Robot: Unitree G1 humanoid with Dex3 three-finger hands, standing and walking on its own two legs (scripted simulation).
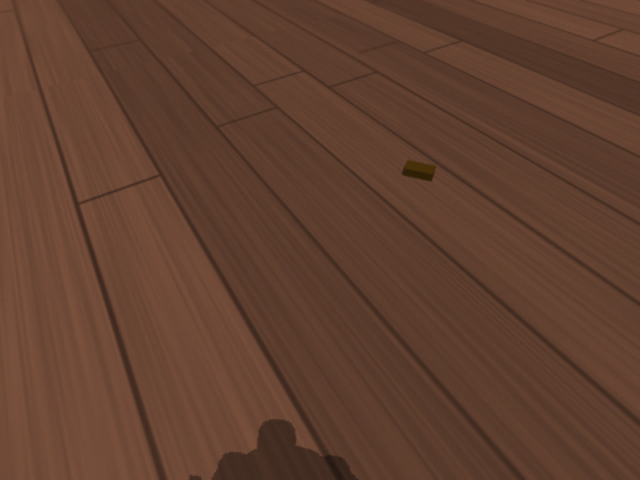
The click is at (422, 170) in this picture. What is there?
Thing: flat box
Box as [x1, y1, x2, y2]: [403, 160, 435, 180]
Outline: 407,160 403,171 404,175 431,180 435,166
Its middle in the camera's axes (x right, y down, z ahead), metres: +0.50 -0.34 +2.01
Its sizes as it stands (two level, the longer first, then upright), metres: 0.145 0.075 0.044
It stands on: the floor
